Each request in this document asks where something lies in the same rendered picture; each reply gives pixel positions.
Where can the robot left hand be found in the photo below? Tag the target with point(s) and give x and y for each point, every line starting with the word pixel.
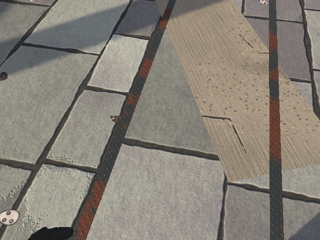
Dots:
pixel 56 233

